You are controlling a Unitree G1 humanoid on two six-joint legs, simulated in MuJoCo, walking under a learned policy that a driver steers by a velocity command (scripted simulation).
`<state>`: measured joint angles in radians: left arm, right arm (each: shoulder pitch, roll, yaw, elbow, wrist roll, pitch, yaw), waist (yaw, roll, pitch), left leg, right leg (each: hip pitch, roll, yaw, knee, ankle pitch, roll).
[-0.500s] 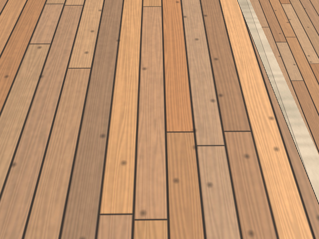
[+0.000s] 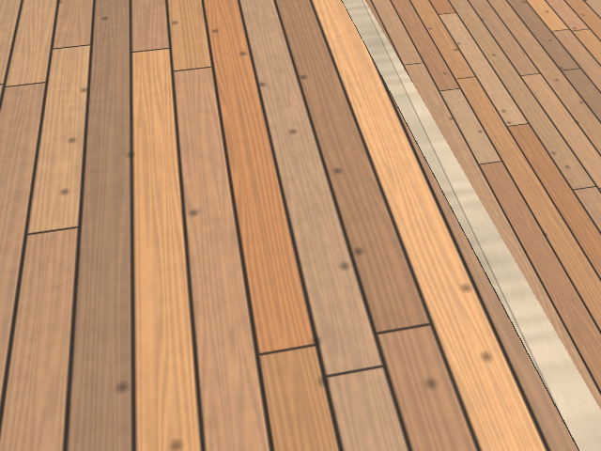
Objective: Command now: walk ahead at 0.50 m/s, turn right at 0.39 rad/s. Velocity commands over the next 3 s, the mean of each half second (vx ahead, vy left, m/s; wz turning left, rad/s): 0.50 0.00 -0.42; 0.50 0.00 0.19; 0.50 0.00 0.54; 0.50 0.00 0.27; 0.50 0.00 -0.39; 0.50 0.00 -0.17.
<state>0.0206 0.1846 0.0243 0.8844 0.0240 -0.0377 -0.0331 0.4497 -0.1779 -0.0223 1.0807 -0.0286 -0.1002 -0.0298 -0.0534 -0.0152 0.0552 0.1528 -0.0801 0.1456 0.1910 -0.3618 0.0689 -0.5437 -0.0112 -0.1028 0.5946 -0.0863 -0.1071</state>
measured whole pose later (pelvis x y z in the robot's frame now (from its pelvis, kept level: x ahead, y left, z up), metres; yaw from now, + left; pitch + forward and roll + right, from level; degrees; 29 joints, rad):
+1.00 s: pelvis +0.53 -0.06 +0.01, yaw -5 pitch +1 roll +1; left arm 0.01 0.23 0.01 0.76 0.03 -0.04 -0.02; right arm 0.48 -0.21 -0.06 0.94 -0.01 -0.05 0.00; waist -0.10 -0.04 0.03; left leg -0.04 -0.12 -0.12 0.28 -0.26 0.08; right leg -0.58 -0.05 0.04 0.66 -0.10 0.04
